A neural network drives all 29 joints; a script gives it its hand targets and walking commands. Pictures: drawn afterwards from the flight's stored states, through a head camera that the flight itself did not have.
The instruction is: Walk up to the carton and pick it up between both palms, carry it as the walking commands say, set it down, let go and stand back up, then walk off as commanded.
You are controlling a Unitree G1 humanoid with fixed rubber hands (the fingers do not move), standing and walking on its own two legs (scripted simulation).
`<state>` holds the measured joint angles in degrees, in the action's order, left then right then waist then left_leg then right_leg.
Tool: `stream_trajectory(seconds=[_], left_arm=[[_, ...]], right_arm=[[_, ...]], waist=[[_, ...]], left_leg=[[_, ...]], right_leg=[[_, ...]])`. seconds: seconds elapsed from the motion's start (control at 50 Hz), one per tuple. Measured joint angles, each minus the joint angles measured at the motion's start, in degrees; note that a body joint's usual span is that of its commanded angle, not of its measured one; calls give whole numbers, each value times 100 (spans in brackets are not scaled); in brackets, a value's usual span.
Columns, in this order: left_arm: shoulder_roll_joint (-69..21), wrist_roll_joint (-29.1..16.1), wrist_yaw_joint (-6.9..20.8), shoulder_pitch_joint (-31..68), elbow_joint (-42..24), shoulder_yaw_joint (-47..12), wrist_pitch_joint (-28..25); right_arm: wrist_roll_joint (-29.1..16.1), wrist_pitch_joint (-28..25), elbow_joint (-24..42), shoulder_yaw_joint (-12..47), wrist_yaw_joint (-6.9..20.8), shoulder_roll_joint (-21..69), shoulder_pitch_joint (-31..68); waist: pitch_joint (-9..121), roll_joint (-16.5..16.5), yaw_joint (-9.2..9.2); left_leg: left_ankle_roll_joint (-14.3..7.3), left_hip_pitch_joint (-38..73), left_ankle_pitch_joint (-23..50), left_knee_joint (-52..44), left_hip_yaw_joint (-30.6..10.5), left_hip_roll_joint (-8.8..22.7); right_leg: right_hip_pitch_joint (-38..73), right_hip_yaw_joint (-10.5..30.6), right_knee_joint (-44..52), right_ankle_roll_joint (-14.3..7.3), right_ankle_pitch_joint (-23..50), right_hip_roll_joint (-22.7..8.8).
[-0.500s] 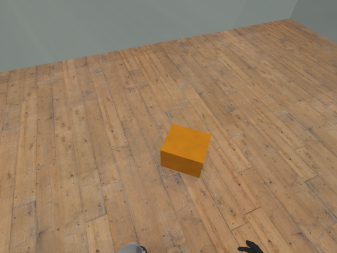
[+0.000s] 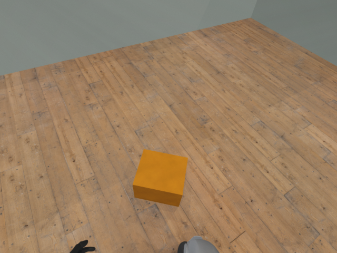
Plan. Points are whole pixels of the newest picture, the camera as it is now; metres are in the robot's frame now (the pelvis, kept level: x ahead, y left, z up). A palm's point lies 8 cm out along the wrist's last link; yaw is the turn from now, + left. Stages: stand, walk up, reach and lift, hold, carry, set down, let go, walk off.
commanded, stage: walk up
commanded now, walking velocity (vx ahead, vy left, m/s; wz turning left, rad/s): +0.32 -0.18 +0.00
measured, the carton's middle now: (161, 177) +0.63 -0.05 -0.68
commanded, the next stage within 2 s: none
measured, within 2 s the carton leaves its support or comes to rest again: neither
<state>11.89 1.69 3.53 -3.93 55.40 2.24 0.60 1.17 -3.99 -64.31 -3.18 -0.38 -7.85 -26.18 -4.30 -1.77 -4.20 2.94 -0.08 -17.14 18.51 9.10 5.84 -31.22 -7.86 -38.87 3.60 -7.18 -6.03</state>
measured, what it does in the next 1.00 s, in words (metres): walks ahead: right foot, then left foot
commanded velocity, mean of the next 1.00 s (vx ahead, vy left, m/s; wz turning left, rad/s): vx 0.12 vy -0.04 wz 0.00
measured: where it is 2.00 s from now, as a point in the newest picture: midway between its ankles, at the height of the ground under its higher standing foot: outside the picture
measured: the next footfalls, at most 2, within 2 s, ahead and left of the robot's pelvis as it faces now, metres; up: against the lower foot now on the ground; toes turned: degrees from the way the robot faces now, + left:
right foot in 0.08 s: +0.19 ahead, -0.14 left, +0.00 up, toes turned -9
left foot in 0.66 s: +0.29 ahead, +0.12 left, +0.00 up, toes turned +7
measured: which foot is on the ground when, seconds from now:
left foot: down 0.00-0.08, up 0.10-0.64, down 0.66-1.00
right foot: up 0.00-0.06, down 0.08-0.66, up 0.68-1.00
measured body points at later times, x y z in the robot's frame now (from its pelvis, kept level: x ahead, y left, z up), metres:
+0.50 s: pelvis +0.15 -0.04 +0.01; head +0.15 -0.08 +0.45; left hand +0.08 +0.18 -0.13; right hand +0.23 -0.28 -0.16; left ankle +0.20 +0.12 -0.68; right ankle +0.15 -0.13 -0.74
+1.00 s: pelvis +0.15 -0.03 +0.00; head +0.18 +0.01 +0.44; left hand +0.21 +0.23 -0.17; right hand +0.17 -0.29 -0.13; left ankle +0.25 +0.11 -0.74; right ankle +0.11 -0.21 -0.68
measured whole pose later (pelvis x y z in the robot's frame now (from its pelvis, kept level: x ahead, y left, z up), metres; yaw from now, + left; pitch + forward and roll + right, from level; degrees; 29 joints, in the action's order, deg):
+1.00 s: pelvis +0.15 -0.03 +0.00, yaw -1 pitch +0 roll -4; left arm 15.9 0.9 1.4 -8.9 58.5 3.2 5.6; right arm 1.4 2.0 -59.9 -3.4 -2.2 -11.1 -12.8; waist -3.4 -1.0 -0.5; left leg 1.5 -20.9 -4.0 24.7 3.9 9.5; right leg -22.0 -0.9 -53.3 3.0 -20.6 -2.6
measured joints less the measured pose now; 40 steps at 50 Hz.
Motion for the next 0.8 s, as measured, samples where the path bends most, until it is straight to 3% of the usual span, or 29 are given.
stream_trajectory(seconds=[0.06,0.08,0.1,0.14,0.18,0.24,0.4,0.5,0.62,0.66,0.68,0.74,0.8], left_arm=[[-43,-20,-12,15,-35,-11,-39],[-39,-17,-43,-7,-36,1,-112],[-78,10,-104,-9,7,31,-209],[-138,30,-197,-102,78,-5,-330],[-221,-2,-253,-269,198,-34,-351],[-317,-62,-319,-667,344,-35,-347],[-439,-35,-391,-1672,646,-24,-387],[-437,-28,-428,-1993,824,-42,-373],[-394,-61,-469,-1904,901,-95,-331],[-375,-106,-479,-1851,904,-109,-290],[-319,-115,-480,-1755,897,-104,-231],[-121,-79,-482,-1331,773,69,56],[127,-49,-432,-979,613,187,277]], right_arm=[[-2,74,-46,-5,-15,-17,-72],[-8,99,-57,21,-15,-29,-81],[-18,135,-73,60,-17,-79,35],[-26,213,26,98,-32,-168,347],[-25,226,173,77,-19,-259,598],[3,294,302,43,13,-376,958],[86,618,453,-28,85,-499,1493],[27,656,397,2,113,-441,1633],[-73,503,343,97,17,-330,1849],[-99,338,379,112,-43,-307,1875],[-91,280,392,89,-81,-247,1890],[-79,264,490,92,-198,-79,1894],[-81,372,532,122,-290,-5,1821]], waist=[[60,82,-54],[89,86,-35],[40,180,7],[-105,291,4],[-157,397,36],[-57,465,209],[268,493,641],[367,476,755],[246,413,807],[197,433,748],[153,351,715],[-60,184,775],[-190,91,662]], left_leg=[[196,-8,-431,395,-16,87],[209,-141,-655,809,-49,129],[119,-414,-866,1539,-144,228],[-51,-1111,-1263,3176,-501,149],[-142,-1706,-1059,4174,-637,49],[-200,-2287,-512,4514,-550,-10],[-130,-2994,551,4125,-491,-29],[-124,-2877,757,3241,-650,-26],[-107,-2334,670,1725,-557,-117],[-215,-1978,1098,1020,-443,-111],[-299,-2014,903,1095,-411,-143],[-372,-2120,662,1336,-332,-27],[-329,-2083,787,1173,-367,144]], right_leg=[[485,-71,675,-138,-151,112],[663,-82,890,-301,132,135],[618,-114,718,-497,152,217],[694,-171,484,-691,-200,275],[997,-256,688,-727,-340,308],[1405,-260,1143,-721,-259,370],[2036,-154,1703,-649,-312,327],[2239,-146,1780,-557,-460,303],[2297,-160,1594,-362,-711,271],[2162,-163,1156,-254,-985,278],[1973,-97,728,-241,-1289,235],[1075,383,-1351,-87,-2366,441],[463,559,-2658,2,-2239,525]])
